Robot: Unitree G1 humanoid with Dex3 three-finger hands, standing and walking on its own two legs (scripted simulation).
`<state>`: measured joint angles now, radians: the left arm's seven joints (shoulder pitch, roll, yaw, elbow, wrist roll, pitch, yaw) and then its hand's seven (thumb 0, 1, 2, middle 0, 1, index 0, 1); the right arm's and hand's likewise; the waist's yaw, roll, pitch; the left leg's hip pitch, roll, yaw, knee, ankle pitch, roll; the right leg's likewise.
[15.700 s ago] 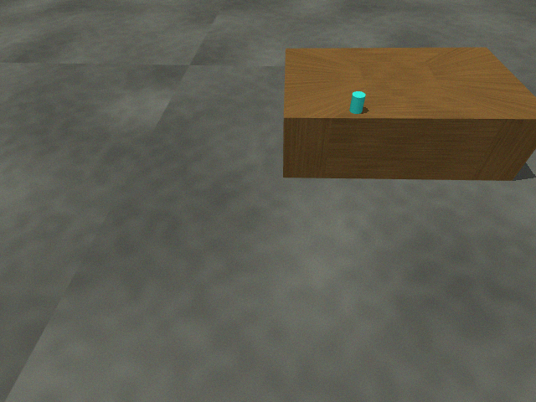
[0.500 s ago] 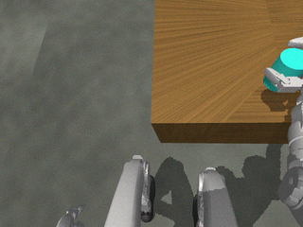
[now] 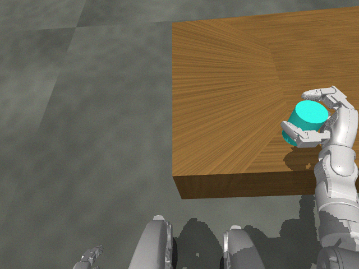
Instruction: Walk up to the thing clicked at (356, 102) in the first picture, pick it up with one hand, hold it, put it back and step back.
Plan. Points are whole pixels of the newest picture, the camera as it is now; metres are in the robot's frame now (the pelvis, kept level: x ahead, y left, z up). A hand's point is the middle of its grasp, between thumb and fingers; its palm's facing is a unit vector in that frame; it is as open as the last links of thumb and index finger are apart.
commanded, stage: lift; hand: right
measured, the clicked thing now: (303, 124) +0.42 -0.22 +0.02
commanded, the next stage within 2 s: hold in 0.96 s
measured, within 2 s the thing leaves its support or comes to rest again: neither
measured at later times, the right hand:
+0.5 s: hand (314, 112) +0.40 -0.20 +0.10, palm faces +0.27 +0.96 -0.02, open 9.4 cm
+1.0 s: hand (319, 109) +0.38 -0.19 +0.14, palm faces +0.27 +0.96 -0.01, open 9.4 cm
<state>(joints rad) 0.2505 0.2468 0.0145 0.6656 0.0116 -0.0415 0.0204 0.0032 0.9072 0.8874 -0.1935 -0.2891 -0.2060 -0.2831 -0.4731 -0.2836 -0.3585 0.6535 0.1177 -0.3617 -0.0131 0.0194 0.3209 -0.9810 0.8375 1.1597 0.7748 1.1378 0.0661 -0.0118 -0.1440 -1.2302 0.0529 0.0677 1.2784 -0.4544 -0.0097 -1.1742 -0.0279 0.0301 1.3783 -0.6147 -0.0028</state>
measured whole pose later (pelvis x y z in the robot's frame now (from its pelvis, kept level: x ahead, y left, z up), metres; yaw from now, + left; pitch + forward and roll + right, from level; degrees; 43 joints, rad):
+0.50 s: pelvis +0.03 +0.00 +0.07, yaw +0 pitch +14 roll +2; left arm 0.26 0.23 0.02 0.68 0.03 -0.06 0.04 0.00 0.90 0.89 -0.19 -0.28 -0.20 -0.28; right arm -0.28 -0.20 -0.26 0.56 0.13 -0.39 -0.05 0.02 0.33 -0.99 0.84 1.16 0.78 1.14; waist 0.04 -0.01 -0.08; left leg -0.83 0.04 0.06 0.96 -0.38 -0.01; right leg -0.76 -0.03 0.01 1.04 -0.52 0.00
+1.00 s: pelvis +0.04 +0.01 +0.09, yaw +0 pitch +9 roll +1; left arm 0.26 0.22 0.02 0.68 0.02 -0.05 0.06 0.01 0.91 0.87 -0.18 -0.28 -0.20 -0.27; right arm -0.17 -0.17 -0.20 0.47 0.13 -0.38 -0.07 0.02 0.33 -0.99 0.84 1.16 0.78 1.13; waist 0.02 -0.01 -0.06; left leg -0.65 0.03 0.06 0.83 -0.34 -0.01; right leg -0.58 -0.04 0.00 0.89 -0.48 0.01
